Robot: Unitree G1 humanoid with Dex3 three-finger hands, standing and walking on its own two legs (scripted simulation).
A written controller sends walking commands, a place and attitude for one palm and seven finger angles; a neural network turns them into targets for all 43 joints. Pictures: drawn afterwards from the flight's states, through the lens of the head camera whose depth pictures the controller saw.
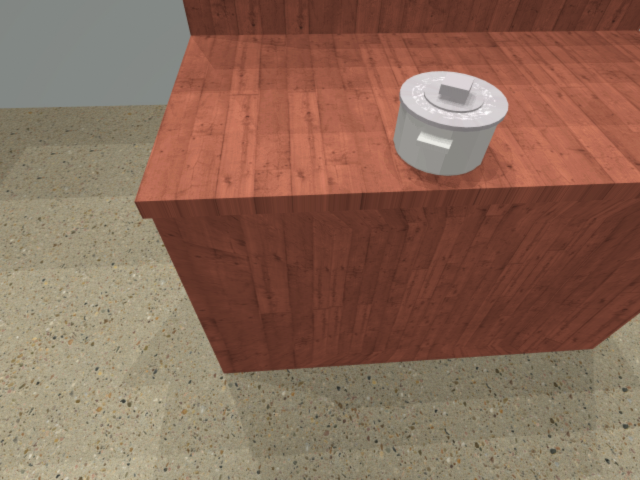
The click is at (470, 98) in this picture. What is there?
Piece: lid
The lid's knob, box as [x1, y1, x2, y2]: [439, 72, 474, 99]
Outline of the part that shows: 448,72 441,83 439,93 465,99 474,78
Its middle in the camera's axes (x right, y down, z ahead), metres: +0.22 -0.25 +0.64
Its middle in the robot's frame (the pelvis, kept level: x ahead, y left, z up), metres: +0.68 -0.18 +0.15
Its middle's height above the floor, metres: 0.93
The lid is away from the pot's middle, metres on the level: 0.00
